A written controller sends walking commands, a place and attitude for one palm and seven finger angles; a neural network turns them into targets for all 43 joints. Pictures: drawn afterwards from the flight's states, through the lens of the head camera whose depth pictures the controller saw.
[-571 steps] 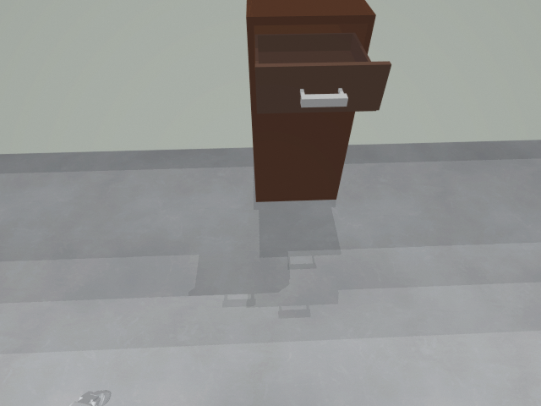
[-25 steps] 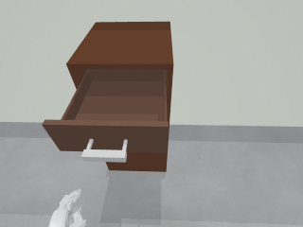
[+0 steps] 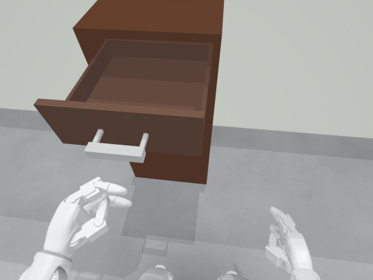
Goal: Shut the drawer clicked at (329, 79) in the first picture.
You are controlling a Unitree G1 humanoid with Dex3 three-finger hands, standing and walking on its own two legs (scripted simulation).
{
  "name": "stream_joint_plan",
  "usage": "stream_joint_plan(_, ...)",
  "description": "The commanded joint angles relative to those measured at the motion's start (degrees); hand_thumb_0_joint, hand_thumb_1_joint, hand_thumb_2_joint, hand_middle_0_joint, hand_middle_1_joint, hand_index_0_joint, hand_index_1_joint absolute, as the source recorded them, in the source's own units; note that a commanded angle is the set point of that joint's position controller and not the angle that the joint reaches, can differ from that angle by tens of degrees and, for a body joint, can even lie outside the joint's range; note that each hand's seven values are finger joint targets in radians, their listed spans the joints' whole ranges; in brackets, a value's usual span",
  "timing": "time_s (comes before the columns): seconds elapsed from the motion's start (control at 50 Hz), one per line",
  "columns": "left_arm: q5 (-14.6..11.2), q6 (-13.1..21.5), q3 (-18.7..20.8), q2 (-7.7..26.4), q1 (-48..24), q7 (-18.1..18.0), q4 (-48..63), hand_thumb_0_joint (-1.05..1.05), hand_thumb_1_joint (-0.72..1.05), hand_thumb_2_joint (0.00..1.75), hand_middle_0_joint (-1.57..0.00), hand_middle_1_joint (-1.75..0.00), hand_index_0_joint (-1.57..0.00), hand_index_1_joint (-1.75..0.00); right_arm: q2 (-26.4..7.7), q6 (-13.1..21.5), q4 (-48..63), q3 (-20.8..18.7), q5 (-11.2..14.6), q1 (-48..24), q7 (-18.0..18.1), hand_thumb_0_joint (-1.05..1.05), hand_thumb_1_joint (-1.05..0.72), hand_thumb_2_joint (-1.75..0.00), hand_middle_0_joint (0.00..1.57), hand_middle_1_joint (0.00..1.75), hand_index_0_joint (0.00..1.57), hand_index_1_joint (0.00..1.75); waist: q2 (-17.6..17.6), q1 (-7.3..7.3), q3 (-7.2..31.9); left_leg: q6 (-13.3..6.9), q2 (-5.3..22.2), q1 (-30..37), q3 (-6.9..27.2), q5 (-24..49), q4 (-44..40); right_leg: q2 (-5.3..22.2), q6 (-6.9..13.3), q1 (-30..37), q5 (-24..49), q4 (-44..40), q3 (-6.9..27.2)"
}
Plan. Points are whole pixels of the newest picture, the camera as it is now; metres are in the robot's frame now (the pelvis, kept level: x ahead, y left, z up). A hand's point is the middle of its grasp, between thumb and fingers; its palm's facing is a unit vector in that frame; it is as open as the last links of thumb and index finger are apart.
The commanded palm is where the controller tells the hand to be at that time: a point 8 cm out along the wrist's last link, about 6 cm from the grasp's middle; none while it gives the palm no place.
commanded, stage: raise the hand and make a fist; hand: left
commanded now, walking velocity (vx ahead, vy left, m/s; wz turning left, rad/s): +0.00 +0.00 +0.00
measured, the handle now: (119, 143) +0.38 +0.19 +0.07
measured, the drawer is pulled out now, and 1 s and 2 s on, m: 0.28 0.28 0.28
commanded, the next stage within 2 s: bring the fist close to the handle in 1.22 s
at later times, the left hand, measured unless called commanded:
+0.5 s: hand (81, 222) +0.19 +0.18 +0.13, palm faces -0.05 -1.00 -0.05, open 3.1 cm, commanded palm +0.15 +0.23 +0.14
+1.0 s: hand (91, 217) +0.19 +0.15 +0.16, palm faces -0.06 -1.00 -0.07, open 3.3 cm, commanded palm +0.15 +0.22 +0.17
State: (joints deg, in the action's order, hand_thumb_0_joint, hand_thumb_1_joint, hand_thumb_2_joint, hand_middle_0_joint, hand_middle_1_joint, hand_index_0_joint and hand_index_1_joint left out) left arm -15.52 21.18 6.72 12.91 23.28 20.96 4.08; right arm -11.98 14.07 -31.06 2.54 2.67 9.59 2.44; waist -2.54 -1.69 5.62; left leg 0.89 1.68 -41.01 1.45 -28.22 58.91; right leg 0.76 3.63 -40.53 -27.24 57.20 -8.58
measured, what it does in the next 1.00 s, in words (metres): stands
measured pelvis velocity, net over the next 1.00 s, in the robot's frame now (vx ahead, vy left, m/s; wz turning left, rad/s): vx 0.02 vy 0.03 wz -0.03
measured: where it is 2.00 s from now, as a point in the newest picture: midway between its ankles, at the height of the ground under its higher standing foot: outside the picture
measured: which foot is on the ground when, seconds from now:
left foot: down 0.00-1.00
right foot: down 0.00-1.00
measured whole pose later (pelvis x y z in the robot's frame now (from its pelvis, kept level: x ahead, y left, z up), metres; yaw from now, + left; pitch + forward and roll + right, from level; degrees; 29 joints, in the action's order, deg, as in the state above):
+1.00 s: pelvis +0.02 +0.03 +0.03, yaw -2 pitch +2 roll -1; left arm -9.1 3.8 -1.8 9.6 38.9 6.4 33.2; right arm -13.5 13.4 -28.9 3.0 2.7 16.0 1.0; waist -3.7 -1.4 5.1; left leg -1.5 0.1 -23.3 -1.8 -25.0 45.7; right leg 1.5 0.9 -24.0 -23.2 44.6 -5.3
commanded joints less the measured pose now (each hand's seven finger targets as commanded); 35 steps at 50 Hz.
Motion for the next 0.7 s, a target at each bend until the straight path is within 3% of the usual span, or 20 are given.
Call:
stream_joint_plan(0.0,-2.84,-5.84,11.53,9.17,8.46,-1.72,11.21,0.0,0.9,0.9,-0.9,-1.06,-0.9,-1.06,-6.8,1.37,10.37,-5.07,0.54,-3.05,1.87,0.0,-0.9,-0.9,0.2,0.3,0.2,0.3,7.89,-0.96,13.46,-2.25,-2.76,2.22,-0.48,13.83,-8.96,4.23,-5.8,22.04,15.76,-17.61,15.43)
stream_joint_plan(0.04,-4.45,-5.26,12.31,6.56,10.14,-5.32,15.8,0.0,0.9,0.9,-0.94,-1.1,-0.94,-1.1,-5.45,1.24,10.15,-4.96,0.36,-3.31,1.65,0.0,-0.9,-0.9,0.2,0.3,0.2,0.3,7.12,-1.58,12.99,-1.83,-2.48,4.64,-0.4,16.83,-10.78,3.57,-5.59,23.59,24.12,-16.19,12.85)
stream_joint_plan(0.06,-4.57,-4.12,14.44,7.97,11.9,-7.06,16.69,0.0,0.9,0.9,-0.96,-1.12,-0.96,-1.12,-5.26,1.19,9.76,-5.08,0.1,-3.48,1.47,0.0,-0.9,-0.9,0.2,0.3,0.2,0.3,9.35,-2.34,13.86,-1.65,-2.33,4.44,-0.16,18.07,-10.9,3.43,-5.78,25.7,28.32,-15.2,12.71)
stream_joint_plan(0.1,-3.19,-1.3,12.65,5.87,16.41,-8.78,19.34,0.0,0.9,0.9,-1.0,-1.17,-1.0,-1.17,-4.57,1.72,9.26,-5.62,-0.16,-2.26,0.62,0.0,-0.9,-0.9,0.2,0.3,0.2,0.3,6.27,-2.45,12.34,-1.6,-2.27,6.15,-0.83,20.46,-12.5,2.58,-5.0,24.36,33.03,-13.64,10.21)
stream_joint_plan(0.14,-1.26,1.31,8.39,4.1,16.57,-8.78,21.89,0.0,0.9,0.9,-1.04,-1.21,-1.04,-1.21,-5.19,2.73,8.88,-5.88,-0.35,-1.77,-0.09,0.0,-0.9,-0.9,0.2,0.3,0.2,0.3,2.79,-1.14,9.59,-2.04,-2.17,8.39,-1.33,21.95,-13.29,1.47,-4.37,19.67,30.15,-13.17,7.83)
stream_joint_plan(0.2,-0.16,2.77,1.82,1.3,17.22,-6.62,22.38,0.0,0.9,0.9,-1.1,-1.27,-1.1,-1.27,-6.56,4.18,8.94,-5.92,-0.24,-0.93,-0.71,0.0,-0.9,-0.9,0.2,0.3,0.2,0.3,2.51,1.62,6.26,-2.61,-1.97,9.51,-0.96,20.25,-12.9,0.96,-4.48,14.96,24.61,-14.35,7.38)
stream_joint_plan(0.26,-0.37,2.78,0.02,2.03,14.28,-5.05,24.39,0.0,0.9,0.9,-1.16,-1.34,-1.16,-1.34,-7.78,5.58,9.06,-5.77,0.07,-0.45,-0.16,0.0,-0.9,-0.9,0.2,0.3,0.2,0.3,4.51,3.14,4.81,-2.96,-1.73,10.03,-0.22,17.09,-12.97,0.4,-3.86,12.59,16.53,-16.1,7.4)
stream_joint_plan(0.32,0.6,2.73,-0.85,2.32,14.05,-6.66,30.79,0.0,0.9,0.9,-1.22,-1.4,-1.22,-1.4,-7.7,6.61,10.24,-5.64,-0.09,0.68,-0.17,0.0,-0.9,-0.9,0.2,0.3,0.2,0.3,0.85,1.74,9.34,-2.92,-1.54,13.6,0.58,17.62,-14.79,-0.18,-2.95,13.18,14.4,-14.36,4.97)
stream_joint_plan(0.36,2.04,2.18,0.71,3.98,14.24,-9.76,33.25,0.0,0.9,0.9,-1.26,-1.45,-1.26,-1.45,-7.39,6.2,10.12,-5.45,-0.28,0.33,-0.26,0.0,-0.9,-0.9,0.2,0.3,0.2,0.3,-0.54,0.79,9.88,-2.69,-1.08,15.11,1.09,19.01,-15.63,-0.58,-2.6,13.06,14.53,-13.42,3.88)
stream_joint_plan(0.4,2.72,0.94,-1.51,1.08,16.6,-12.01,34.57,0.0,0.9,0.9,-1.3,-1.49,-1.3,-1.49,-6.4,5.62,11.07,-5.11,-0.31,0.55,-0.71,0.0,-0.9,-0.9,0.2,0.3,0.2,0.3,-0.87,0.19,9.47,-2.21,-0.78,16.06,1.42,21.22,-16.67,-0.7,-2.52,13.21,15.28,-12.78,2.83)
stream_joint_plan(0.42,2.96,0.04,-1.09,1.18,17.62,-12.85,34.81,0.0,0.9,0.9,-1.32,-1.51,-1.32,-1.51,-6.27,5.28,11.25,-5.16,-0.2,0.24,-0.91,0.0,-0.9,-0.9,0.2,0.3,0.2,0.3,-1.35,-0.13,9.28,-2.02,-0.54,16.22,1.32,22.4,-16.81,-0.69,-2.51,13.65,15.87,-12.79,2.74)
stream_joint_plan(0.46,4.05,-2.67,-2.06,0.38,19.01,-13.79,33.41,0.0,0.9,0.9,-1.36,-1.56,-1.36,-1.56,-6.3,4.15,11.54,-4.8,-0.07,-0.89,-1.37,0.0,-0.9,-0.9,0.2,0.3,0.2,0.3,1.06,-0.08,6.77,-2.0,0.08,15.73,1.65,22.4,-17.59,-0.76,-2.65,13.59,15.46,-13.38,2.28)
stream_joint_plan(0.48,4.25,-4.1,-5.17,-1.98,18.56,-13.58,33.96,0.0,0.9,0.9,-1.38,-1.58,-1.38,-1.58,-6.36,3.65,12.08,-4.3,-0.03,-0.78,-1.55,0.0,-0.9,-0.9,0.2,0.3,0.2,0.3,0.76,0.46,4.64,-1.85,0.03,15.43,1.67,21.72,-18.18,-0.78,-2.72,13.24,15.24,-13.57,2.07)
stream_joint_plan(0.56,6.03,-9.37,-8.22,-1.27,17.33,-13.1,37.05,0.0,0.9,0.9,-1.4,-1.6,-1.4,-1.6,-6.76,2.71,13.16,-3.38,0.15,-2.13,-1.64,0.0,-0.9,-0.9,0.2,0.3,0.2,0.3,0.24,0.96,0.67,-1.95,0.49,15.27,2.17,17.8,-20.1,-0.6,-2.63,13.52,12.41,-15.27,2.27)
stream_joint_plan(0.62,6.92,-11.45,-9.43,-1.05,16.05,-13.69,42.15,0.0,0.9,0.9,-1.4,-1.6,-1.4,-1.6,-6.45,2.33,14.64,-2.67,0.06,-1.51,-1.7,0.0,-0.9,-0.9,0.2,0.3,0.2,0.3,0.21,0.63,1.5,-1.85,0.41,16.26,2.73,16.3,-21.12,-0.63,-2.45,14.37,11.03,-15.45,2.21)
stream_joint_plan(0.66,7.31,-11.99,-6.95,0.87,16.32,-15.23,43.11,0.0,0.9,0.9,-1.4,-1.6,-1.4,-1.6,-6.28,1.9,14.45,-2.47,-0.01,-1.94,-1.63,0.0,-0.9,-0.9,0.2,0.3,0.2,0.3,1.4,-0.03,1.24,-1.63,0.64,16.39,3.0,15.76,-21.76,-0.93,-2.42,14.86,10.4,-15.61,2.01)
stream_joint_plan(0.68,7.08,-12.07,-7.93,-0.53,16.09,-15.55,44.03,0.0,0.9,0.9,-1.4,-1.6,-1.4,-1.6,-5.9,1.81,14.83,-2.11,-0.1,-1.79,-1.68,0.0,-0.9,-0.9,0.2,0.3,0.2,0.3,1.31,-0.01,1.23,-1.68,0.49,16.68,2.84,14.86,-22.13,-0.93,-2.39,14.89,9.93,-15.94,1.93)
